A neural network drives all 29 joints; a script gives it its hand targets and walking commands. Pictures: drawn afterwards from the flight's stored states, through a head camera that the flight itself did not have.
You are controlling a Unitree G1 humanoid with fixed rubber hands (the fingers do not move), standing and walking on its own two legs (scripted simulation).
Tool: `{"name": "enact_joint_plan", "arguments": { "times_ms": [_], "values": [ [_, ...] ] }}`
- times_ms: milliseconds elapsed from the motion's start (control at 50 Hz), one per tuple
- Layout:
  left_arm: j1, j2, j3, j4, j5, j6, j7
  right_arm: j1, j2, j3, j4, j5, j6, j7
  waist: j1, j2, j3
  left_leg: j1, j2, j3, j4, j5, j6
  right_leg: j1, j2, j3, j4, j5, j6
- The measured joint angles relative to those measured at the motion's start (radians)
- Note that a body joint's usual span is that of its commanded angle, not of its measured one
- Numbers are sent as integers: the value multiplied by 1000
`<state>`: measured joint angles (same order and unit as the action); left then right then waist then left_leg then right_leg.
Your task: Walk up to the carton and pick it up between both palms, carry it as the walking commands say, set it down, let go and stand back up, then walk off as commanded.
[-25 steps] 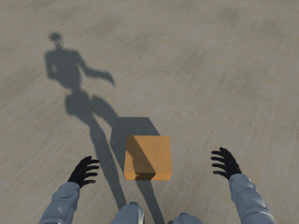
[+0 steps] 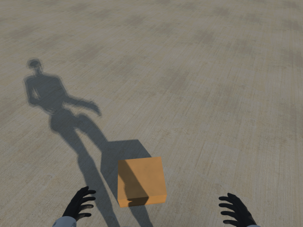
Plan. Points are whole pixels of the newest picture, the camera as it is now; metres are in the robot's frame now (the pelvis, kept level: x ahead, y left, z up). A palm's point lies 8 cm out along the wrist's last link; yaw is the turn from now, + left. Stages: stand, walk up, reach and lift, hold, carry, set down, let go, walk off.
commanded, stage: let go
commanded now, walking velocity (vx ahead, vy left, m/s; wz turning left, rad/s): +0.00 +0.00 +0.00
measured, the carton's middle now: (141, 181) +0.50 +0.07 -0.69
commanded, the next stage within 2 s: stand in 0.22 s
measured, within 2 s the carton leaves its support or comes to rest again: neither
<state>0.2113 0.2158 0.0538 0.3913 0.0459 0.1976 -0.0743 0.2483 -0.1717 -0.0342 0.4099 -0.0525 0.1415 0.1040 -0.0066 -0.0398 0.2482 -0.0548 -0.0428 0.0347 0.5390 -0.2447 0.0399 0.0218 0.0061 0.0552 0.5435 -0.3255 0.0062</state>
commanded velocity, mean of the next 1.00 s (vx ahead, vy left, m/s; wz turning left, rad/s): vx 0.00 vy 0.00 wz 0.00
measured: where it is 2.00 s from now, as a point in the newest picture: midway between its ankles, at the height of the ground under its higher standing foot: outside the picture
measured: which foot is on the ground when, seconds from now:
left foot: down 0.00-1.00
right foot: down 0.00-1.00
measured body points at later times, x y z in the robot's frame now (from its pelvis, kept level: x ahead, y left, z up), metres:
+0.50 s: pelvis +0.11 +0.00 +0.00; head +0.08 +0.02 +0.45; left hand +0.23 +0.29 -0.10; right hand +0.22 -0.29 -0.09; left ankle +0.05 +0.08 -0.73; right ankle +0.01 -0.13 -0.72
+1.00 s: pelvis +0.13 -0.04 +0.00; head +0.14 -0.03 +0.45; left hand +0.18 +0.25 -0.13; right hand +0.22 -0.33 -0.11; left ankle +0.11 +0.07 -0.73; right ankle +0.06 -0.13 -0.73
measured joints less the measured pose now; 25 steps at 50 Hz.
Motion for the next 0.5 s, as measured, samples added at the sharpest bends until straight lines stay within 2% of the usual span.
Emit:
{"name": "enact_joint_plan", "arguments": {
  "times_ms": [160,260,360,440,500],
  "values": [
    [4,-68,-20,17,59,48,41,-34,4,-6,31,17,20,-2,11,60,-26,21,-9,31,-33,-31,33,29,-13,32,-69,3,38],
    [20,-68,-11,-29,25,64,75,-31,-8,-18,17,17,9,-11,-7,76,-25,-32,-30,13,-46,-30,40,-16,-33,8,-81,-10,45],
    [34,33,-12,126,-13,-57,82,-34,-53,-7,220,26,-71,-49,3,29,-184,-129,-39,9,-33,-58,35,-128,-41,3,-34,-59,32],
    [70,95,18,206,-18,-112,86,3,-95,-24,313,23,-103,-73,11,-12,-293,-129,-31,5,-24,-98,24,-132,-32,2,-20,-91,18],
    [90,105,23,262,-26,-135,86,12,-127,-41,356,22,-112,-88,3,-10,-351,-105,-13,-2,-19,-112,16,-136,-12,-5,35,-72,15]
  ]
}}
